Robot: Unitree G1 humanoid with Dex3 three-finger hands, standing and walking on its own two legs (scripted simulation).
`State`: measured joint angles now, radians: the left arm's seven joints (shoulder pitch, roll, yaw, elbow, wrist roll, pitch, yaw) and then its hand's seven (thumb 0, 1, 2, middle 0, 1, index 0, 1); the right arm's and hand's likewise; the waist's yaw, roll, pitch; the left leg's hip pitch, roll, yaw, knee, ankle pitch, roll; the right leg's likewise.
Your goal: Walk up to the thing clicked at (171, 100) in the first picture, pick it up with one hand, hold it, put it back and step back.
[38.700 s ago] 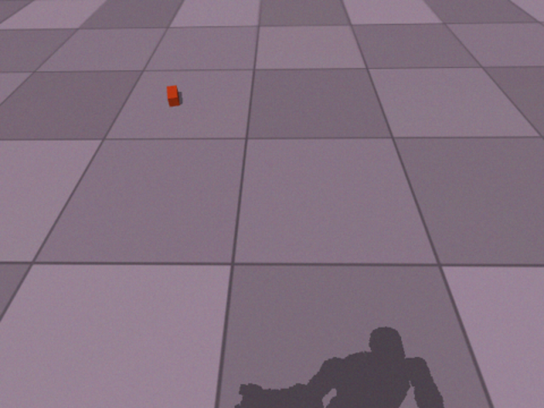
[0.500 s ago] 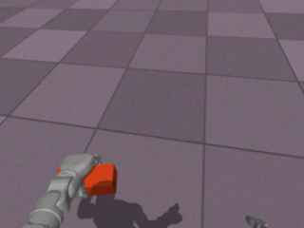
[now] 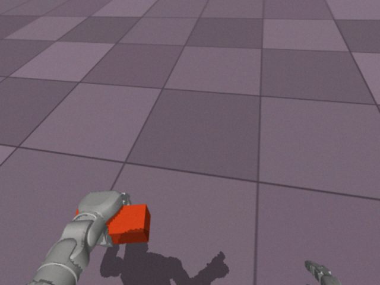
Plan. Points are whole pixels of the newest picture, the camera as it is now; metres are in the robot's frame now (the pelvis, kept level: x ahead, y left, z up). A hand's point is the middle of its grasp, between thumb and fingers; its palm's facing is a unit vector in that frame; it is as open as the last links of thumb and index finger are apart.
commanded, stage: hold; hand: left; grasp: from above
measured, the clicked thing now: (112, 225) +0.30 +0.22 -0.07
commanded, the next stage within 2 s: crouch in 0.68 s
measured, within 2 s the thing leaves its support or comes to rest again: neither
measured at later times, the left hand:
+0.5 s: hand (106, 220) +0.30 +0.22 -0.04, palm faces -0.47 -0.03 -0.88, open 9.8 cm
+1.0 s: hand (108, 221) +0.30 +0.22 -0.05, palm faces -0.47 -0.03 -0.88, open 9.8 cm
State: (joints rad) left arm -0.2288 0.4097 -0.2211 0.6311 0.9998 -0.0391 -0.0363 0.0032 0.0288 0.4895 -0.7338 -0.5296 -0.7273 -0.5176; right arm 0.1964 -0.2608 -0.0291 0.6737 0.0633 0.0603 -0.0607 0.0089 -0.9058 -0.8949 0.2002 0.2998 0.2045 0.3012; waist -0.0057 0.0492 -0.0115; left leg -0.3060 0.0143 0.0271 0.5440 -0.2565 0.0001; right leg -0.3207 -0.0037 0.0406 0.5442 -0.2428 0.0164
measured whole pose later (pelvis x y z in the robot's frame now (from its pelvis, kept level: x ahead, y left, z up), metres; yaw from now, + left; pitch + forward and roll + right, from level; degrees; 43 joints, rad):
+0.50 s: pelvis +0.01 +0.00 +0.00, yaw +0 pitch +1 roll +0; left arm -0.23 0.41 -0.22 0.63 1.00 -0.05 -0.05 0.00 0.01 0.52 -0.73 -0.54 -0.73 -0.52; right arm 0.19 -0.25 -0.03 0.67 0.07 0.07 -0.07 0.01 -0.91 -0.90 0.20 0.30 0.20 0.30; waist 0.00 0.05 0.00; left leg -0.27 0.01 0.03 0.50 -0.25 0.00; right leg -0.28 -0.01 0.04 0.50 -0.24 0.02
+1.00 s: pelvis +0.01 +0.00 +0.00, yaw +0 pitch +2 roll +0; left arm -0.24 0.40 -0.21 0.70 1.03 -0.06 0.02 0.00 0.02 0.50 -0.74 -0.52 -0.74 -0.51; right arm 0.19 -0.25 -0.04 0.67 0.06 0.09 -0.06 0.01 -0.90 -0.90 0.20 0.30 0.21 0.30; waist -0.01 0.04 0.00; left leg -0.29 0.01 0.02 0.51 -0.26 0.00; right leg -0.30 -0.01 0.03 0.52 -0.25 0.02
